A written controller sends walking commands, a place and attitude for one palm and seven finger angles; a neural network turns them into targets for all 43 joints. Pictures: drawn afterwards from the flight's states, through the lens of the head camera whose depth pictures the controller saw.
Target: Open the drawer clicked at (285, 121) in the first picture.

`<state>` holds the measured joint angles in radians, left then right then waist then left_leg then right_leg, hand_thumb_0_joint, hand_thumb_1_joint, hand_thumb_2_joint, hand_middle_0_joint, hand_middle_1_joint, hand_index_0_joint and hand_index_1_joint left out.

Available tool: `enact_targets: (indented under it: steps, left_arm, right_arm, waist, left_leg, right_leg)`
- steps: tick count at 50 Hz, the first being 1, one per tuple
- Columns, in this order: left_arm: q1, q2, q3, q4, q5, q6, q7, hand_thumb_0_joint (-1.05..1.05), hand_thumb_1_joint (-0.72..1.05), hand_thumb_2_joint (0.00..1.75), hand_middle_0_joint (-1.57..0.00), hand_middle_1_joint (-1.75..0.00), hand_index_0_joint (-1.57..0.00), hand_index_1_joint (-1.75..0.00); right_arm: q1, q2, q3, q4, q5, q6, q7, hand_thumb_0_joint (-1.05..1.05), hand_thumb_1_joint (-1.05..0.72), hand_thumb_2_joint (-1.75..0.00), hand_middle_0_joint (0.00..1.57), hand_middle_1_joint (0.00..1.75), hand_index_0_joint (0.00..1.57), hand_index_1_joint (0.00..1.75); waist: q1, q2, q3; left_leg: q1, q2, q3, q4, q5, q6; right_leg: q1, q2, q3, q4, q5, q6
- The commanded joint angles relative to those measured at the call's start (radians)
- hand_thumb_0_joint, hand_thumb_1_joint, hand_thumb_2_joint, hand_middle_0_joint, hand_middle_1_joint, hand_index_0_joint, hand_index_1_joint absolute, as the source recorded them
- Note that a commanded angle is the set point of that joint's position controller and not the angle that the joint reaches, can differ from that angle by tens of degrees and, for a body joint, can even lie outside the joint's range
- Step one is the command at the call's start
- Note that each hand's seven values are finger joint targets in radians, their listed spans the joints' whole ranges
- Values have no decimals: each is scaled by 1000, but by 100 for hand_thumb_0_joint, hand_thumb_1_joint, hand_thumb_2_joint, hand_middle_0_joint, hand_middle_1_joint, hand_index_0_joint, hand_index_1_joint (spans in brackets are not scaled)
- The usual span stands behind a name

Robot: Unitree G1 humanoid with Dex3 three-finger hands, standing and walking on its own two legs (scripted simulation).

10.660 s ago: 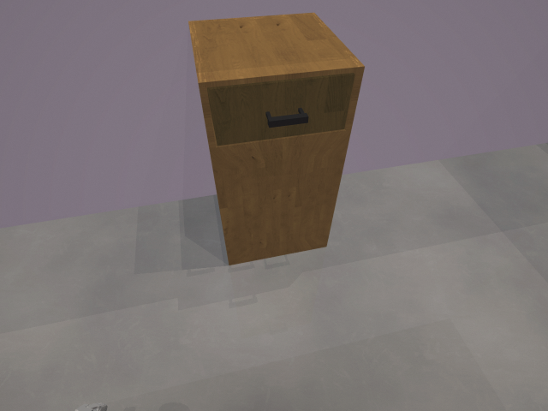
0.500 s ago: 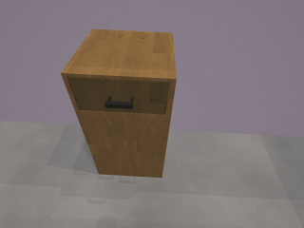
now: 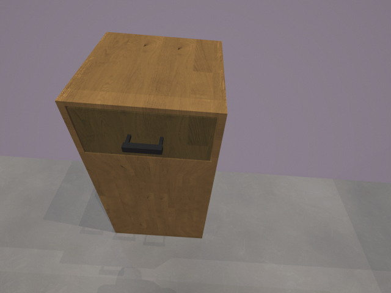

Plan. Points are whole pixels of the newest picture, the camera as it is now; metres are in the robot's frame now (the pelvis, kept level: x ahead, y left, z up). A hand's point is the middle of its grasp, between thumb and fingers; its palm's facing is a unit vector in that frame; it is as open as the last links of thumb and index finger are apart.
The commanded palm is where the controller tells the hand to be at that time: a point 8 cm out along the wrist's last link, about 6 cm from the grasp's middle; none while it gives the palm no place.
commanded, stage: come to a stop and stand still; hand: left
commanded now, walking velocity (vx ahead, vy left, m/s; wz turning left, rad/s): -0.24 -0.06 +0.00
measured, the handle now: (143, 143) +0.50 +0.19 -0.03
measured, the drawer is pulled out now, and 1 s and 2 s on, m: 0.00 0.00 0.00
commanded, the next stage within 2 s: look again from close up in 0.86 s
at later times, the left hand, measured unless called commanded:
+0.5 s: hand out of the picture +0.05 +0.17 -0.16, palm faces +0.05 -0.98 -0.20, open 7.4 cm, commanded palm none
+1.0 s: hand out of the picture -0.07 +0.14 -0.16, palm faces +0.06 -0.99 -0.12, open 7.4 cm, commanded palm none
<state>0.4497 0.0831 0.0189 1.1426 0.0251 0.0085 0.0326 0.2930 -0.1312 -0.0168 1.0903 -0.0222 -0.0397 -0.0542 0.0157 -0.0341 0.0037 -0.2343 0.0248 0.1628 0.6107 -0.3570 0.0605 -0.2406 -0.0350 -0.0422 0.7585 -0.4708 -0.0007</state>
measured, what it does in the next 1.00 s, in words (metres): stands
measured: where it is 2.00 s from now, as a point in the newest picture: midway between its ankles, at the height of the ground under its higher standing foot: outside the picture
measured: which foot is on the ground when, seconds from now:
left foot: down 0.00-1.00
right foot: down 0.00-1.00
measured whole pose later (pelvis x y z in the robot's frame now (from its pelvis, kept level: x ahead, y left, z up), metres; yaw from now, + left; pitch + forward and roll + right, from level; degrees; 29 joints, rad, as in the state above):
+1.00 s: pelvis +0.00 +0.00 +0.01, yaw +1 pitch -1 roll -1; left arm 0.39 0.09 -0.03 1.16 0.02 -0.01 0.05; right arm 0.33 -0.11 0.01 1.13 -0.01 0.00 -0.03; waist 0.01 0.00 0.01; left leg -0.17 0.00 0.14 0.44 -0.27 0.05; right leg -0.17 -0.05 -0.07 0.42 -0.23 0.03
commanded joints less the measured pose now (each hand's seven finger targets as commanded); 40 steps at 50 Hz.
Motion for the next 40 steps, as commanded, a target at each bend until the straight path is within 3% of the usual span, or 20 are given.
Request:
enact_targets:
  steps: [1,3,4,5,7,10,12,15,16,18,20,22,23,25,28,35,40]
  left_arm:
    - [26,37,3,-52,-7,-3,13,0,90,90,-20,-30,-20,-30]
    - [38,71,11,-60,-5,-1,12,0,90,90,-20,-30,-20,-30]
    - [30,96,17,-72,-3,0,12,0,90,90,-20,-30,-20,-30]
    - [5,112,22,-90,-1,5,11,0,90,90,-20,-30,-20,-30]
    - [-21,126,27,-116,0,6,12,0,90,90,-20,-30,-20,-30]
    - [-48,162,37,-134,0,5,16,0,90,90,-20,-30,-20,-30]
    - [-67,182,39,-146,-2,2,19,0,90,90,-20,-30,-20,-30]
    - [-118,204,36,-155,-4,0,18,0,90,90,-20,-30,-20,-30]
    - [-142,210,34,-157,-5,0,17,0,90,90,-20,-30,-20,-30]
    - [-188,208,31,-169,-7,3,16,0,90,90,-20,-30,-20,-30]
    - [-213,188,26,-173,-8,7,11,0,90,90,-20,-30,-20,-30]
    - [-194,172,20,-154,-4,7,8,0,90,90,-20,-30,-20,-30]
    - [-182,166,17,-144,-3,6,7,0,90,90,-20,-30,-20,-30]
    - [-164,156,11,-124,-2,0,3,0,90,90,-20,-30,-20,-30]
    - [-138,141,8,-105,-1,-5,4,0,90,90,-20,-30,-20,-30]
    - [-79,125,-7,-60,-6,-19,7,0,90,90,-20,-30,-20,-30]
    - [-35,110,-13,-31,-7,-22,11,0,90,90,-20,-30,-20,-30]
  right_arm:
    - [65,-113,-6,6,10,7,-10,0,-90,-90,20,30,20,30]
    - [51,-129,-21,-12,18,14,-12,0,-90,-90,20,30,20,30]
    - [50,-129,-28,-19,19,18,-12,0,-90,-90,20,30,20,30]
    - [49,-124,-35,-27,17,24,-10,0,-90,-90,20,30,20,30]
    - [42,-117,-43,-33,12,37,-8,0,-90,-90,20,30,20,30]
    - [46,-108,-47,-40,11,48,-3,0,-90,-90,20,30,20,30]
    - [46,-89,-45,-47,12,54,5,0,-90,-90,20,30,20,30]
    - [24,-71,-35,-56,11,64,16,0,-90,-90,20,30,20,30]
    - [20,-70,-33,-53,11,66,19,0,-90,-90,20,30,20,30]
    - [26,-77,-29,-45,9,68,24,0,-90,-90,20,30,20,30]
    - [13,-100,-24,-39,4,59,29,0,-90,-90,20,30,20,30]
    - [-7,-116,-18,-34,4,50,34,0,-90,-90,20,30,20,30]
    - [-9,-118,-16,-32,3,49,35,0,-90,-90,20,30,20,30]
    - [8,-120,-12,-19,1,44,36,0,-90,-90,20,30,20,30]
    - [24,-117,-10,-8,2,37,35,0,-90,-90,20,30,20,30]
    - [62,-100,2,18,9,25,26,0,-90,-90,20,30,20,30]
    - [84,-89,7,37,13,22,20,0,-90,-90,20,30,20,30]
  waist:
    - [-2,122,98]
    - [2,94,45]
    - [-4,65,23]
    - [-12,82,22]
    - [-16,43,15]
    - [-18,-9,-53]
    - [-21,-30,-89]
    - [-19,-104,-55]
    - [-23,-100,-36]
    - [-34,-64,-3]
    - [-23,42,42]
    - [-2,67,73]
    - [0,49,86]
    - [-2,51,94]
    - [-3,71,84]
    - [-12,30,66]
    - [-15,19,69]
  left_leg:
    - [73,264,-212,-217,938,107]
    - [105,206,-174,-161,885,47]
    - [92,178,-155,-148,802,20]
    - [60,163,-152,-160,694,6]
    - [56,140,-139,-122,651,-7]
    - [57,107,-95,-57,565,-32]
    - [41,75,-78,-18,431,-47]
    - [0,40,-84,-2,177,-62]
    - [0,38,-91,-19,132,-63]
    - [51,58,-105,-99,187,-58]
    - [39,102,-157,-202,218,-38]
    - [-41,117,-192,-279,105,-23]
    - [-57,112,-192,-302,32,-25]
    - [-56,105,-200,-338,-42,-25]
    - [-42,115,-210,-368,-33,-22]
    - [42,108,-166,-331,168,-26]
    - [62,107,-158,-328,199,-25]
  right_leg:
    - [-63,-49,6,-124,89,11]
    - [2,-34,4,-253,346,10]
    - [29,-48,24,-248,521,0]
    - [42,-63,33,-227,579,-7]
    - [42,-77,54,-210,702,-17]
    - [83,-120,94,-204,872,-42]
    - [113,-161,123,-224,919,-70]
    - [95,-211,154,-292,868,-105]
    - [80,-216,155,-315,806,-111]
    - [2,-183,134,-343,572,-88]
    - [-24,-108,84,-342,374,-40]
    - [33,-73,57,-366,252,-12]
    - [37,-71,56,-380,223,-11]
    - [39,-68,52,-395,202,-10]
    - [53,-66,34,-390,260,-8]
    - [56,-82,49,-415,362,-7]
    - [54,-83,50,-422,363,-5]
